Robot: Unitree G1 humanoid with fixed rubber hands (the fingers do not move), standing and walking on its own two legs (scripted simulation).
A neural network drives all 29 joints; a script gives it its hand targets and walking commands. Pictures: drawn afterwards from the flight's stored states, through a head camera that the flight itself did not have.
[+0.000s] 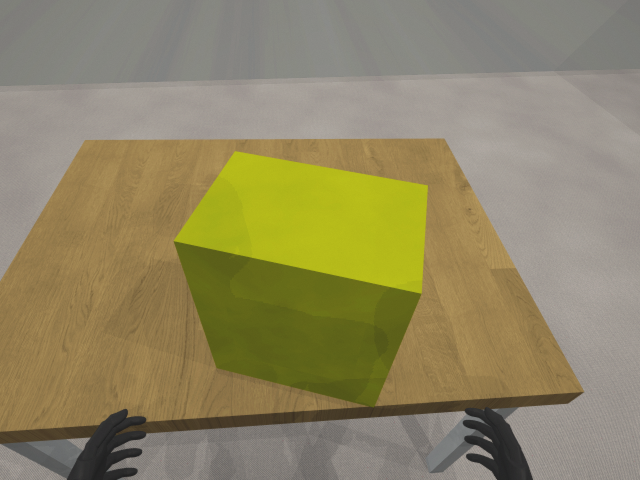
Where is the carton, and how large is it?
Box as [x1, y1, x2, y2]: [174, 151, 427, 407]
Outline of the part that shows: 235,151 174,240 216,367 373,407 421,293 427,185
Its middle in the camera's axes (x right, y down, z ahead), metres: -0.01 +0.07 +0.54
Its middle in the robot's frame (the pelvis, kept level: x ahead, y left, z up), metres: +0.37 +0.03 +0.03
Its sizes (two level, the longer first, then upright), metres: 0.252 0.168 0.295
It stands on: a table, 0.66 m high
